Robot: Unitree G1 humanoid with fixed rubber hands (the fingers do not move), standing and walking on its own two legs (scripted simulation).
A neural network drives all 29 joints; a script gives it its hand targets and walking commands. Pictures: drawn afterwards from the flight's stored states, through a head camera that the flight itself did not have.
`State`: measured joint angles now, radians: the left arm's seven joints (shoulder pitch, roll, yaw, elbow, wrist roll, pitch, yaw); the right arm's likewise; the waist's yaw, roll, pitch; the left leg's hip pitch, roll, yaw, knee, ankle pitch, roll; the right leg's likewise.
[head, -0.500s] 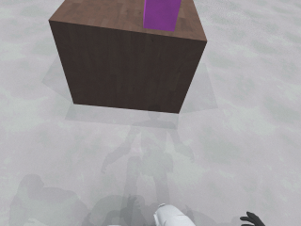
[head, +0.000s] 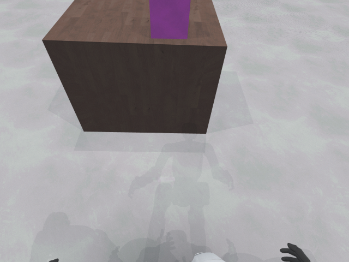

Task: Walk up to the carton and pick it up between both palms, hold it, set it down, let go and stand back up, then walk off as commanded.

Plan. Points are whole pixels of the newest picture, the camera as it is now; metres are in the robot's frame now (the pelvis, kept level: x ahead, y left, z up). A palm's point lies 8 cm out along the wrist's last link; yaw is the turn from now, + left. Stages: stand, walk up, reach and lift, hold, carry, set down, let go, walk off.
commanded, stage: walk off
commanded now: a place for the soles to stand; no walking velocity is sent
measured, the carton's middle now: (169, 8) +1.21 -0.01 +0.06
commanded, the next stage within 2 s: stand in 0.82 s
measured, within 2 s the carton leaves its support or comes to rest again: neither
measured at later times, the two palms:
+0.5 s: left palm out of the picture +0.12 +0.29 -0.10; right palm (308, 257) +0.13 -0.31 -0.07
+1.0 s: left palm out of the picture +0.10 +0.29 -0.10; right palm out of the picture +0.10 -0.31 -0.08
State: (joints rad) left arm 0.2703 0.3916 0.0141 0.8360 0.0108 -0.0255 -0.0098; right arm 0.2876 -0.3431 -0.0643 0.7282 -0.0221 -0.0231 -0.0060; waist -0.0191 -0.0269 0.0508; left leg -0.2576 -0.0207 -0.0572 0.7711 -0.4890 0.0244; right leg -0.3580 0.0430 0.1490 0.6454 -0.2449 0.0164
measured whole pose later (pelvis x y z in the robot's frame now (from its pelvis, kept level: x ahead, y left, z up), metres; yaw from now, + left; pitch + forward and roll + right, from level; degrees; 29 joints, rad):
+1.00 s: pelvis +0.01 -0.01 +0.00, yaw +0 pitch -1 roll +0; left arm 0.25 0.39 0.01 0.84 0.01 -0.03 -0.01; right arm 0.29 -0.37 -0.04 0.73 -0.02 -0.04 0.00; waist -0.01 -0.02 0.04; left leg -0.25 -0.01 -0.06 0.62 -0.34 0.00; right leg -0.34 0.05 0.14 0.61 -0.25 0.02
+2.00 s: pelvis +0.01 -0.01 +0.01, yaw +0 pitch -1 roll +0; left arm 0.22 0.39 0.01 0.84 0.01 -0.03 -0.01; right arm 0.29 -0.37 -0.03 0.74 -0.02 -0.03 0.00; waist 0.00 -0.01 0.04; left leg -0.25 -0.01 -0.06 0.61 -0.34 0.00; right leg -0.34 0.04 0.14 0.60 -0.24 0.02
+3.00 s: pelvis +0.02 -0.01 +0.01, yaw +0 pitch -1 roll +1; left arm 0.22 0.39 0.01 0.85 0.01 -0.03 -0.01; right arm 0.29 -0.37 -0.02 0.74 -0.02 -0.03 0.00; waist 0.01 -0.01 0.05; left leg -0.25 -0.01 -0.06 0.58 -0.32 0.00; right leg -0.34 0.04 0.14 0.59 -0.23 0.02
